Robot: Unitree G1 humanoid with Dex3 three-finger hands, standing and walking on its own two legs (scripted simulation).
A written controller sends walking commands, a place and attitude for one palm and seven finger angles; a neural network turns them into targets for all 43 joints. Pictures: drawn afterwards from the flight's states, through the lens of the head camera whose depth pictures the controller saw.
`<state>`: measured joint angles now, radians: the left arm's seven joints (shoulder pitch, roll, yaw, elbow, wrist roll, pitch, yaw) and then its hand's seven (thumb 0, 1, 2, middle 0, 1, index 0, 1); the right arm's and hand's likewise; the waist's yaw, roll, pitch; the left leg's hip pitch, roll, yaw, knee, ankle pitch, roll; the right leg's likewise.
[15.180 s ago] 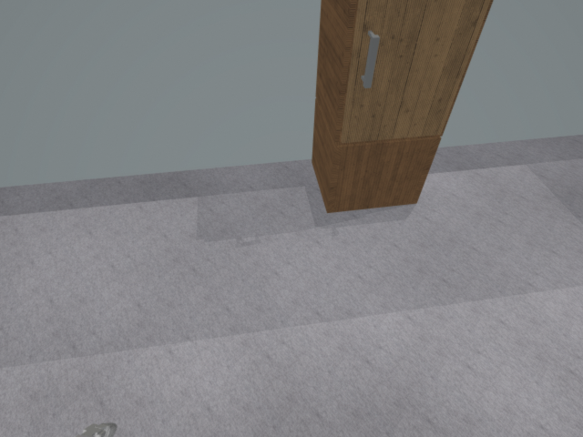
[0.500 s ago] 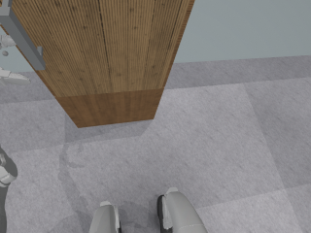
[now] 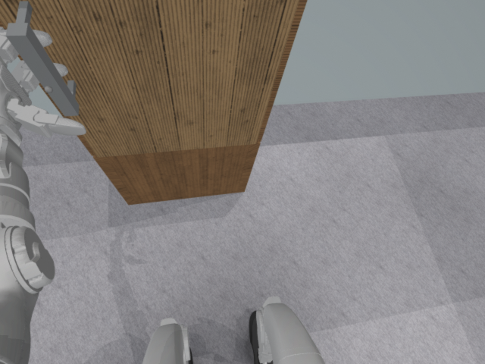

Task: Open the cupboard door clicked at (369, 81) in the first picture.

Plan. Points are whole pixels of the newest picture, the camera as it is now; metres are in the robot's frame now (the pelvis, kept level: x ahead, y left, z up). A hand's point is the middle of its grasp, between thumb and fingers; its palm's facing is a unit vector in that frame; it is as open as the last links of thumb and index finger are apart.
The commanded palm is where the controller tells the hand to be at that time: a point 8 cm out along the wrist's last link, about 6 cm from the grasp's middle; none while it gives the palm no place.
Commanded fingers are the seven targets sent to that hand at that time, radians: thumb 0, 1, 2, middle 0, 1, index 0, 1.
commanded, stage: slide the fingers in behind the handle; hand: left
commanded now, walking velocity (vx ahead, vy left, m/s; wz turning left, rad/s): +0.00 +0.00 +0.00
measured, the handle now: (50, 65) +0.56 +0.24 +0.07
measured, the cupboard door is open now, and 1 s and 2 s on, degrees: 0 0 6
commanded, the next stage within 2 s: close the thumb around the handle in 0.76 s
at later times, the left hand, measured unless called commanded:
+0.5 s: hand (65, 90) +0.52 +0.22 +0.07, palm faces +0.04 -1.00 -0.03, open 14.0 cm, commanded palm +0.49 +0.26 +0.07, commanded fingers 0.00 -0.50 0.30 -0.30 -1.20 -0.30 -1.20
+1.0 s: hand (64, 89) +0.52 +0.22 +0.07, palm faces +0.04 -1.00 -0.03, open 13.5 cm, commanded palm +0.50 +0.26 +0.07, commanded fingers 0.00 -0.05 0.49 -0.33 -1.25 -0.33 -1.25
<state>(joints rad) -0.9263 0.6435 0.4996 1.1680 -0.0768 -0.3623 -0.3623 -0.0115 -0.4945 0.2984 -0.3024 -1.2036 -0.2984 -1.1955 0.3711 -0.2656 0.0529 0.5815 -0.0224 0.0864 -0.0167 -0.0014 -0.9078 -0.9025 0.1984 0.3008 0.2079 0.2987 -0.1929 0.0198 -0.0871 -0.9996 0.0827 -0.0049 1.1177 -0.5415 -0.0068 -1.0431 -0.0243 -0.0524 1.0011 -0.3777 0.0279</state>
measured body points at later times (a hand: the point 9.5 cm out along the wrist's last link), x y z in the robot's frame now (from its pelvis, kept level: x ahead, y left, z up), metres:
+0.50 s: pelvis +0.00 +0.00 +0.00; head +0.15 +0.02 +0.43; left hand +0.51 +0.27 +0.08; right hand +0.01 -0.27 -0.10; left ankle -0.02 +0.12 -0.66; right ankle +0.05 -0.14 -0.66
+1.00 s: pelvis +0.00 +0.00 +0.00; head +0.16 +0.02 +0.42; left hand +0.51 +0.27 +0.08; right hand +0.00 -0.27 -0.11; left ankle -0.02 +0.12 -0.66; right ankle +0.05 -0.14 -0.66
